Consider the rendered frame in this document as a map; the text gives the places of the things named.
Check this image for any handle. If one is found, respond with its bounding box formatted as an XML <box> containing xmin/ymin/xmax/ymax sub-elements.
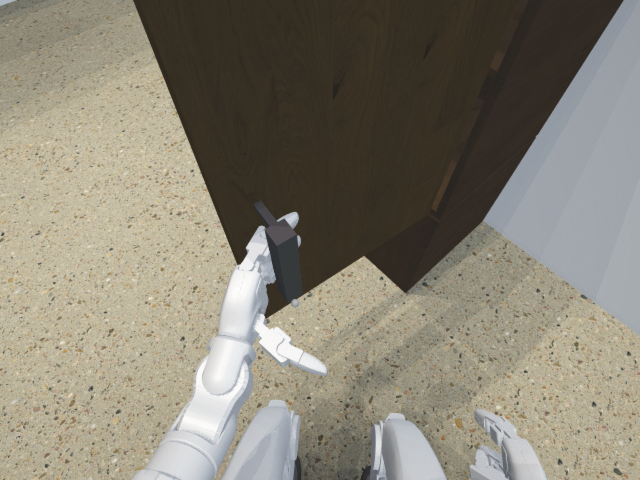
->
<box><xmin>253</xmin><ymin>200</ymin><xmax>303</xmax><ymax>303</ymax></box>

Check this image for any robot thigh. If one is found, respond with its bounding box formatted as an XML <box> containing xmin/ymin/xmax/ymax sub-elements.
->
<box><xmin>371</xmin><ymin>419</ymin><xmax>447</xmax><ymax>480</ymax></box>
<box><xmin>221</xmin><ymin>406</ymin><xmax>300</xmax><ymax>480</ymax></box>

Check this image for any cupboard door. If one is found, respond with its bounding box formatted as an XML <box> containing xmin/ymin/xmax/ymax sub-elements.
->
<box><xmin>133</xmin><ymin>0</ymin><xmax>518</xmax><ymax>319</ymax></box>

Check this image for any left robot hand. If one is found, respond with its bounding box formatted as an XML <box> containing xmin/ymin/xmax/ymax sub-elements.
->
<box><xmin>218</xmin><ymin>212</ymin><xmax>327</xmax><ymax>376</ymax></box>

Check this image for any right robot hand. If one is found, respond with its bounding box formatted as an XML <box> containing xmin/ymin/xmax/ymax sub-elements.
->
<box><xmin>470</xmin><ymin>409</ymin><xmax>547</xmax><ymax>480</ymax></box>

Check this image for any left robot thigh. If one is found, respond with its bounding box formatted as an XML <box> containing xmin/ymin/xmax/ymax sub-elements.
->
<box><xmin>221</xmin><ymin>406</ymin><xmax>300</xmax><ymax>480</ymax></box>

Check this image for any robot left forearm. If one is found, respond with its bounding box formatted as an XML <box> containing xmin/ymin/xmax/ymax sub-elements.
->
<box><xmin>131</xmin><ymin>336</ymin><xmax>256</xmax><ymax>480</ymax></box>

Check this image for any right robot thigh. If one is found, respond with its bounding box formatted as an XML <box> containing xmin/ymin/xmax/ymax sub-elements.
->
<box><xmin>371</xmin><ymin>419</ymin><xmax>447</xmax><ymax>480</ymax></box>

